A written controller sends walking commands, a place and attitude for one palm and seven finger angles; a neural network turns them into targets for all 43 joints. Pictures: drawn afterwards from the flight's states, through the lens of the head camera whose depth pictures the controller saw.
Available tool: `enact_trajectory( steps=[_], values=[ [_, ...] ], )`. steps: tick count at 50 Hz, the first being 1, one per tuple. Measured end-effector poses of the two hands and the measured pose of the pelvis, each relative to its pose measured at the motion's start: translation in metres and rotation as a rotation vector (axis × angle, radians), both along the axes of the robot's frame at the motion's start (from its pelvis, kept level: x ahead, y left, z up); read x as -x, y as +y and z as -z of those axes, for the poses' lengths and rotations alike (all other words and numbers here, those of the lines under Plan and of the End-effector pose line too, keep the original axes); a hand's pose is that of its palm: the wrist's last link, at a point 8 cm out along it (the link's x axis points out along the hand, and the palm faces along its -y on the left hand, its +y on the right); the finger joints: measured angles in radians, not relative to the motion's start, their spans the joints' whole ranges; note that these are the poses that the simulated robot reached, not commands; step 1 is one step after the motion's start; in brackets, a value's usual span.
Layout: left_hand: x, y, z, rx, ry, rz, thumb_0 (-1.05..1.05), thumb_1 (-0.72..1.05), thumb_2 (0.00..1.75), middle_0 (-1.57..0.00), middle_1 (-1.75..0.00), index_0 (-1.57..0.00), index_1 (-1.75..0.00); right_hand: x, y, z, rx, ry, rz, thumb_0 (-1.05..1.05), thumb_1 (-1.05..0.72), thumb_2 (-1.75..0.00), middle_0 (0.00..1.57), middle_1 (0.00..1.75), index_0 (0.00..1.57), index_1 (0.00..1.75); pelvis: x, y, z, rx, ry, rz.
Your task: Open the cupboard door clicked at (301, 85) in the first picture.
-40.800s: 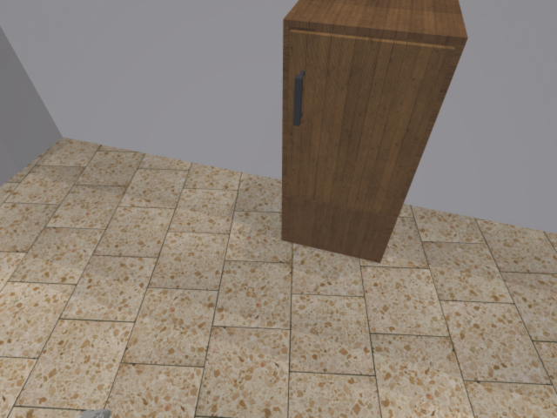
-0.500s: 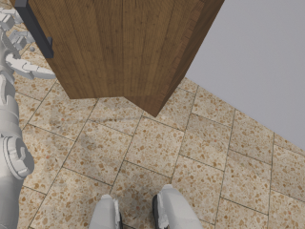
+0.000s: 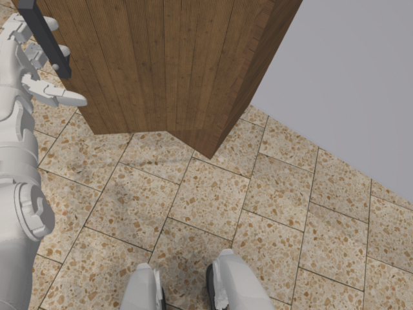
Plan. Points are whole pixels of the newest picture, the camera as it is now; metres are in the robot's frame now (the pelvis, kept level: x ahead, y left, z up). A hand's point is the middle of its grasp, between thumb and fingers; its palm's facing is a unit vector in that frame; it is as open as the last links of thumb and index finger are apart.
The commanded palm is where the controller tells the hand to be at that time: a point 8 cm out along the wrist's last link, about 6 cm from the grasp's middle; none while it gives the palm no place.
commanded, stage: slide the fingers in behind the handle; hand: left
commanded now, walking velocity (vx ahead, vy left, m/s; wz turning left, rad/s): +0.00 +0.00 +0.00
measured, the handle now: (50, 35) +0.59 +0.22 +0.08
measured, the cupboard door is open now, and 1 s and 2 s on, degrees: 40 40 79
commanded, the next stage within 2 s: close the thumb around the handle in 0.24 s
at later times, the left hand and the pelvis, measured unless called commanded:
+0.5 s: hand (58, 66) +0.53 +0.20 +0.07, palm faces +0.01 -1.00 -0.03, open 13.4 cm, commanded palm +0.52 +0.24 +0.07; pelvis +0.00 +0.00 +0.00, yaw +0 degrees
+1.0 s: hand (63, 65) +0.54 +0.20 +0.07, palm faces +0.00 -1.00 -0.04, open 5.6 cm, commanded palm +0.52 +0.24 +0.07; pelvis +0.00 -0.01 +0.00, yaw +0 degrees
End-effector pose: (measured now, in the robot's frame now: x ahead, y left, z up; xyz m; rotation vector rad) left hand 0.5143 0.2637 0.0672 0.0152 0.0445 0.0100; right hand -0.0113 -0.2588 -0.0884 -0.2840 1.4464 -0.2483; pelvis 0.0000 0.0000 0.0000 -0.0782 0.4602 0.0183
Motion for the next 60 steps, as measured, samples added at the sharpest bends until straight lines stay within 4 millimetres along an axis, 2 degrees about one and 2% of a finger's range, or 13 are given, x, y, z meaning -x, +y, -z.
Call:
enact_trajectory(
  steps=[19,23,31,47,50,60],
  values=[
    [0.003,-0.001,-0.005,-0.016,-0.006,0.001,-0.01,-0.50,0.30,-0.30,-1.20,-0.30,-1.20,0.005,0.005,0.001,-0.021,0.008,0.008,0.00,-0.91,-0.90,0.20,0.30,0.21,0.30,0.000,0.001,-0.002,-0.004,-0.008,0.002],
    [0.003,-0.004,-0.004,-0.016,-0.006,0.002,-0.01,-0.45,0.32,-0.30,-1.20,-0.31,-1.20,0.004,0.003,0.001,-0.016,0.009,0.004,0.00,-0.91,-0.90,0.20,0.30,0.21,0.30,0.000,0.001,-0.002,-0.004,-0.006,0.000],
    [0.002,-0.011,-0.005,-0.018,-0.008,0.001,-0.01,-0.15,0.45,-0.32,-1.23,-0.33,-1.23,0.001,0.001,0.001,-0.016,-0.004,0.003,0.00,-0.91,-0.90,0.20,0.30,0.21,0.30,-0.001,-0.001,-0.002,-0.006,-0.011,0.001],
    [-0.001,-0.010,-0.004,-0.029,-0.002,-0.007,0.00,0.67,0.80,-0.38,-1.32,-0.39,-1.32,0.002,-0.002,0.004,-0.018,-0.005,0.008,0.00,-0.91,-0.90,0.20,0.30,0.21,0.30,0.000,-0.005,-0.001,-0.010,-0.003,0.005],
    [-0.001,-0.012,-0.004,-0.022,-0.004,0.009,0.01,0.73,0.82,-0.36,-1.32,-0.39,-1.33,0.003,-0.003,0.004,-0.018,-0.001,0.010,0.00,-0.91,-0.90,0.20,0.30,0.21,0.30,-0.001,-0.005,-0.001,-0.010,-0.003,0.006],
    [-0.003,-0.013,-0.004,-0.010,-0.003,-0.001,0.01,0.73,0.84,-0.37,-1.32,-0.37,-1.34,0.003,-0.004,0.003,-0.009,-0.013,0.010,0.00,-0.91,-0.90,0.20,0.30,0.21,0.30,0.001,-0.005,0.000,-0.009,-0.001,0.007]
  ],
)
